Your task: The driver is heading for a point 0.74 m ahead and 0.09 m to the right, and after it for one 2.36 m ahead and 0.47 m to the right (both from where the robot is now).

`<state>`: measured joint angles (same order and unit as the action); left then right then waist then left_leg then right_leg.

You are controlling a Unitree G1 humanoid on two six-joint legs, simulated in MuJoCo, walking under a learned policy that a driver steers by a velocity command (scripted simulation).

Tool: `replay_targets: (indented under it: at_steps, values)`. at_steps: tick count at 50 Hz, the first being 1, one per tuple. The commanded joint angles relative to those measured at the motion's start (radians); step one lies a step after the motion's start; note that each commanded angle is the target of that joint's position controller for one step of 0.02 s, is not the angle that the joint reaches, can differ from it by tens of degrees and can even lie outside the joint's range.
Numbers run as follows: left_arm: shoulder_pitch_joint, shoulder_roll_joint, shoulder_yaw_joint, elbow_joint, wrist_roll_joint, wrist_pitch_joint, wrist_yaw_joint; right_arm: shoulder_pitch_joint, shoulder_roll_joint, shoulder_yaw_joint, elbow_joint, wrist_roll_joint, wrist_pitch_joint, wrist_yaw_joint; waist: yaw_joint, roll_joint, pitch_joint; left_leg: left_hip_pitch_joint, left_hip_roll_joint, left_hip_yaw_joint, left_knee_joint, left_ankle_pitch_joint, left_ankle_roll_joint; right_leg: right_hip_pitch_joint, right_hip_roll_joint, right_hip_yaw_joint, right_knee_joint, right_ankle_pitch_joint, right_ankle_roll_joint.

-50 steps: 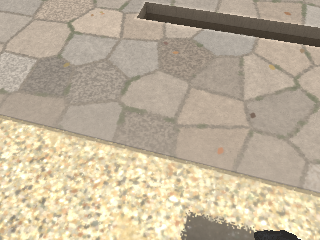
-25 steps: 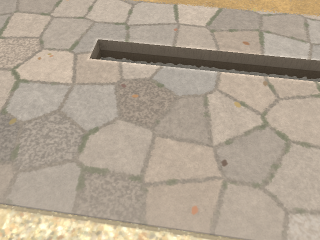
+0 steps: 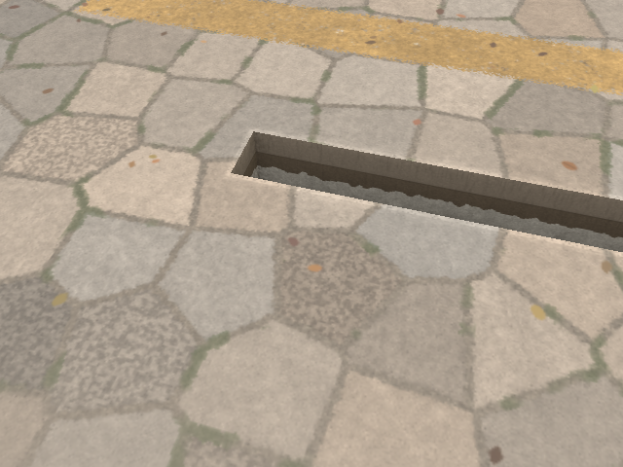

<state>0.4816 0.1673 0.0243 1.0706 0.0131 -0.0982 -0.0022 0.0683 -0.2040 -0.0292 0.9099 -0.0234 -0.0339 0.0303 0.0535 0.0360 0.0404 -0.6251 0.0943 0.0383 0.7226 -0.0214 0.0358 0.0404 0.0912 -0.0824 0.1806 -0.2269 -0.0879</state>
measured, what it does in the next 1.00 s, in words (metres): walks ahead, turning right: left foot, then right foot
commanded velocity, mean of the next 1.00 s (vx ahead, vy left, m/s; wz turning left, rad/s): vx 0.40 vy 0.00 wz -0.31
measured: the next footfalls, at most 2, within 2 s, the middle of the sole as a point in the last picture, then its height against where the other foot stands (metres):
left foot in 0.16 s outside the picture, level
right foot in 0.72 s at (384, 455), level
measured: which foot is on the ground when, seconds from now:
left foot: up 0.00-0.14, down 0.16-0.72, up 0.74-1.00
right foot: down 0.00-0.18, up 0.20-0.70, down 0.72-1.00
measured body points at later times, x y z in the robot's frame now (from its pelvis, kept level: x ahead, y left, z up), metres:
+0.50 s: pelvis +0.27 +0.05 +0.00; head +0.28 +0.05 +0.45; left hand +0.38 +0.28 -0.14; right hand +0.20 -0.19 -0.14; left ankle +0.22 +0.11 -0.74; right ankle +0.39 -0.11 -0.68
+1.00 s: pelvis +0.46 -0.01 +0.00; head +0.50 -0.04 +0.44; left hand +0.61 +0.22 -0.13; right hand +0.48 -0.29 -0.14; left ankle +0.58 +0.13 -0.67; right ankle +0.48 -0.06 -0.74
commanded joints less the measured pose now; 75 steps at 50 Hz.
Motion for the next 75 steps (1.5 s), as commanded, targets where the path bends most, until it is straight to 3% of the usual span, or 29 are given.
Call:
replay_targets:
  at_steps: [1, 5, 7, 8, 9, 10, 11, 12, 14, 19, 29, 32, 34, 35, 36, 37, 38, 40, 43, 46, 52, 59, 63, 64, 65, 66, 67, 71, 75]
  values:
    - [0.074, 0.133, 0.020, -0.013, 0.007, -0.007, 0.011, -0.123, -0.047, -0.002, -0.084, 0.003, -0.014, -0.002, 0.004, -0.103, 0.077, -0.024, -0.031, 0.034, -0.078, 0.007, 0.014, 0.005, -0.294, 0.138, -0.037, 0.432, -0.112]
    - [0.053, 0.153, 0.027, 0.000, 0.016, 0.000, 0.023, -0.099, -0.064, -0.013, -0.092, 0.003, -0.031, -0.008, -0.034, -0.106, 0.063, 0.080, -0.074, 0.049, -0.167, -0.126, 0.067, 0.085, -0.324, 0.119, 0.081, 0.669, -0.098]
    - [0.019, 0.165, 0.030, -0.001, 0.011, 0.005, 0.022, 0.134, -0.090, -0.033, -0.014, -0.002, -0.046, -0.022, -0.133, -0.089, -0.054, 0.378, -0.139, 0.082, -0.257, -0.121, 0.108, 0.039, -0.283, 0.074, 0.344, 0.848, -0.066]
    - [0.008, 0.149, 0.023, -0.018, 0.003, 0.004, 0.019, 0.316, -0.143, -0.054, 0.038, -0.022, -0.056, -0.034, -0.196, -0.054, -0.161, 0.646, -0.043, -0.025, -0.258, -0.134, 0.151, -0.134, -0.244, 0.050, 0.574, 0.658, -0.046]
    - [0.093, 0.055, 0.003, -0.051, -0.037, 0.003, 0.007, 0.450, -0.258, -0.084, 0.050, -0.045, -0.057, -0.040, -0.188, 0.147, -0.322, 0.971, 0.274, -0.480, -0.306, -0.237, 0.279, -0.486, -0.097, -0.023, 0.978, 0.121, 0.006]
    - [0.079, 0.122, 0.025, -0.038, -0.016, 0.004, 0.007, 0.406, -0.235, -0.083, 0.052, -0.006, -0.039, -0.029, -0.173, 0.113, -0.336, 0.940, 0.327, -0.723, -0.448, -0.274, 0.316, -0.628, -0.027, 0.090, 1.136, -0.288, -0.002]
    - [-0.020, 0.139, 0.035, -0.066, -0.002, 0.008, 0.006, 0.281, -0.193, -0.071, 0.036, 0.013, -0.035, -0.025, -0.121, 0.046, -0.154, 0.787, 0.281, -0.555, -0.467, -0.330, 0.279, -0.697, -0.101, 0.126, 1.151, -0.198, -0.012]
    - [-0.074, 0.121, 0.032, -0.079, -0.001, 0.005, 0.001, 0.200, -0.124, -0.053, 0.019, 0.013, -0.042, -0.021, -0.097, -0.002, -0.065, 0.639, 0.245, -0.430, -0.513, -0.287, 0.243, -0.674, -0.136, 0.131, 1.097, -0.117, -0.012]
    - [-0.067, 0.082, 0.031, -0.070, 0.015, 0.028, -0.006, 0.167, -0.052, -0.031, 0.034, 0.012, -0.058, -0.026, -0.036, 0.011, 0.012, 0.462, 0.160, -0.245, -0.571, -0.174, 0.158, -0.572, -0.178, 0.133, 0.991, -0.058, -0.001]
    - [-0.148, 0.067, 0.036, -0.102, 0.018, 0.071, -0.025, 0.279, -0.081, -0.033, 0.081, 0.008, -0.090, -0.035, -0.020, 0.018, 0.040, 0.455, 0.127, -0.067, -0.616, -0.003, 0.128, -0.645, -0.188, 0.119, 0.923, 0.077, 0.018]
    - [-0.483, 0.051, 0.013, -0.236, 0.013, 0.063, -0.042, 0.437, -0.092, -0.023, 0.126, 0.005, -0.081, -0.064, -0.096, 0.018, 0.085, 0.680, 0.141, 0.126, -0.558, 0.319, 0.088, -0.696, -0.146, -0.028, 0.491, 0.222, -0.003]
    - [-0.430, 0.062, 0.021, -0.232, 0.022, 0.059, -0.036, 0.419, -0.116, -0.029, 0.127, 0.003, -0.067, -0.079, -0.057, 0.040, 0.053, 0.744, 0.151, 0.182, -0.385, 0.734, 0.073, -0.589, -0.072, -0.088, 0.442, 0.103, -0.047]
    - [-0.258, 0.093, 0.038, -0.182, 0.030, 0.047, -0.028, 0.390, -0.142, -0.039, 0.116, 0.004, -0.053, -0.087, 0.006, 0.066, -0.044, 0.725, 0.144, 0.197, -0.112, 0.879, 0.064, -0.407, -0.003, -0.100, 0.394, 0.069, -0.088]
    - [-0.143, 0.121, 0.054, -0.148, 0.041, 0.035, -0.024, 0.369, -0.150, -0.042, 0.104, 0.014, -0.048, -0.084, 0.064, 0.051, -0.108, 0.641, 0.126, 0.207, 0.106, 0.726, 0.043, -0.236, 0.002, -0.067, 0.283, 0.179, -0.118]
    - [-0.057, 0.214, 0.082, -0.139, 0.049, 0.027, -0.013, 0.358, -0.131, -0.040, 0.067, 0.025, -0.052, -0.076, 0.098, -0.048, -0.204, 0.413, 0.064, 0.214, 0.428, 0.235, 0.004, 0.004, -0.182, 0.137, 0.292, 0.457, -0.183]
    - [-0.108, 0.323, 0.108, -0.175, 0.030, 0.039, -0.008, 0.436, -0.054, -0.028, 0.005, 0.053, -0.053, -0.067, 0.013, -0.262, -0.343, 0.038, -0.146, 0.127, 0.815, -0.628, -0.047, 0.303, -0.516, 0.620, 0.323, 1.063, -0.406]
    - [-0.075, 0.312, 0.109, -0.182, -0.011, 0.058, 0.000, 0.354, -0.117, -0.038, -0.006, 0.026, -0.050, -0.064, 0.047, -0.050, -0.374, 0.008, -0.089, -0.048, 0.814, -0.522, -0.046, 0.234, -0.481, 0.549, 0.284, 1.074, -0.403]
    - [-0.224, 0.206, 0.082, -0.200, -0.017, 0.070, 0.010, 0.269, -0.099, -0.036, -0.032, 0.020, -0.053, -0.063, -0.018, -0.003, -0.118, -0.006, -0.024, -0.058, 0.654, -0.402, -0.047, -0.045, -0.381, 0.390, 0.181, 0.842, -0.296]
    - [-0.262, 0.164, 0.065, -0.215, -0.015, 0.068, 0.015, 0.297, -0.081, -0.041, -0.042, -0.018, 0.010, -0.061, -0.082, -0.022, -0.078, 0.109, -0.021, -0.059, 0.495, -0.361, -0.072, -0.234, -0.268, 0.286, 0.145, 0.797, -0.221]
    - [-0.242, 0.208, 0.073, -0.224, 0.001, 0.059, 0.009, 0.301, -0.067, -0.037, -0.055, -0.009, 0.034, -0.058, -0.092, -0.045, -0.128, 0.116, -0.033, -0.044, 0.416, -0.302, -0.084, -0.242, -0.241, 0.255, 0.154, 0.855, -0.203]
    - [-0.180, 0.197, 0.062, -0.224, 0.003, 0.075, 0.017, 0.164, -0.098, -0.040, -0.104, -0.002, 0.059, -0.060, -0.041, -0.108, -0.117, 0.073, -0.018, -0.062, 0.254, -0.221, -0.079, -0.184, -0.239, 0.294, 0.122, 0.601, -0.139]
    - [-0.175, 0.182, 0.044, -0.215, 0.023, 0.087, 0.024, 0.137, -0.087, -0.032, -0.104, 0.013, 0.060, -0.074, -0.023, -0.124, -0.069, 0.206, -0.060, -0.057, 0.040, -0.341, -0.046, -0.176, -0.270, 0.341, 0.146, 0.515, -0.162]
    - [-0.218, 0.179, 0.031, -0.205, 0.005, 0.096, 0.035, 0.227, -0.062, -0.020, -0.066, 0.017, 0.045, -0.086, -0.077, -0.098, -0.060, 0.451, -0.079, -0.046, -0.358, -0.175, -0.013, -0.234, -0.240, 0.352, 0.222, 0.462, -0.095]
    - [-0.198, 0.146, 0.019, -0.208, -0.001, 0.091, 0.035, 0.246, -0.095, -0.024, -0.058, 0.001, 0.031, -0.090, -0.063, -0.045, -0.082, 0.563, 0.010, -0.141, -0.428, -0.043, 0.003, -0.295, -0.206, 0.345, 0.246, 0.325, -0.041]
    - [-0.123, 0.101, 0.010, -0.208, -0.001, 0.089, 0.035, 0.251, -0.163, -0.029, -0.068, -0.013, 0.021, -0.090, -0.010, 0.111, -0.115, 0.647, 0.200, -0.314, -0.433, 0.253, 0.048, -0.357, -0.115, 0.257, 0.351, 0.002, -0.002]
    - [-0.125, 0.112, 0.014, -0.184, -0.014, 0.102, 0.038, 0.169, -0.151, -0.021, -0.072, 0.005, 0.022, -0.080, -0.003, 0.176, -0.064, 0.489, 0.246, -0.324, -0.407, 0.381, 0.157, -0.302, -0.042, 0.178, 0.308, -0.149, 0.015]
    - [-0.143, 0.130, 0.015, -0.170, -0.006, 0.109, 0.040, 0.126, -0.102, -0.007, -0.082, 0.005, 0.017, -0.070, 0.000, 0.127, -0.055, 0.438, 0.205, -0.289, -0.421, 0.320, 0.154, -0.227, -0.065, 0.179, 0.287, -0.111, 0.022]
    - [-0.194, 0.155, 0.018, -0.137, -0.002, 0.106, 0.024, 0.180, -0.115, -0.006, -0.039, 0.014, 0.017, -0.069, -0.033, 0.065, -0.024, 0.418, 0.036, -0.181, -0.444, -0.049, 0.037, -0.156, -0.124, 0.232, 0.174, 0.151, 0.026]
    - [-0.187, 0.122, 0.007, -0.078, -0.005, 0.100, 0.034, 0.208, -0.104, -0.006, 0.004, 0.015, 0.019, -0.069, -0.044, -0.024, -0.003, 0.489, 0.021, -0.157, -0.416, -0.036, 0.036, -0.201, -0.135, 0.242, 0.128, 0.152, 0.031]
